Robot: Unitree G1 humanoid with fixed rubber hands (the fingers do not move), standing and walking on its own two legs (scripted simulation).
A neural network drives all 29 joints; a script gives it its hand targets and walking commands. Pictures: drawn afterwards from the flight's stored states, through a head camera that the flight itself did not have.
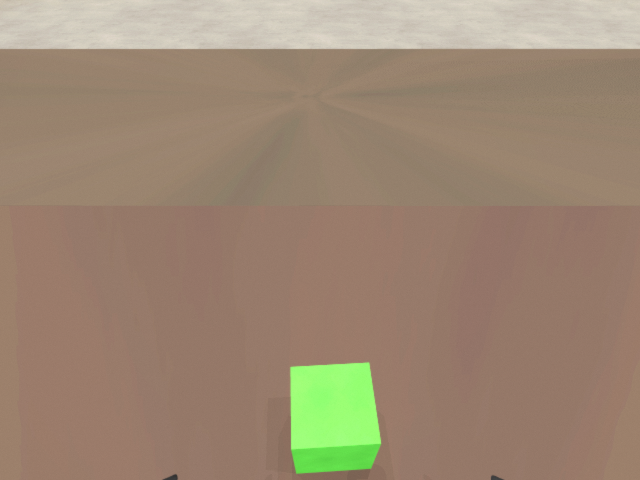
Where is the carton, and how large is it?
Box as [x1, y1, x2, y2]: [291, 363, 380, 473]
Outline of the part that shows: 368,363 291,367 291,450 296,473 370,468 379,447 380,439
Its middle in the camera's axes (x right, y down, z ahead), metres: +0.03 +0.48 +1.06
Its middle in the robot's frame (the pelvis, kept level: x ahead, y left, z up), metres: +0.41 -0.01 -0.64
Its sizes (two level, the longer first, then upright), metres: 0.210 0.200 0.250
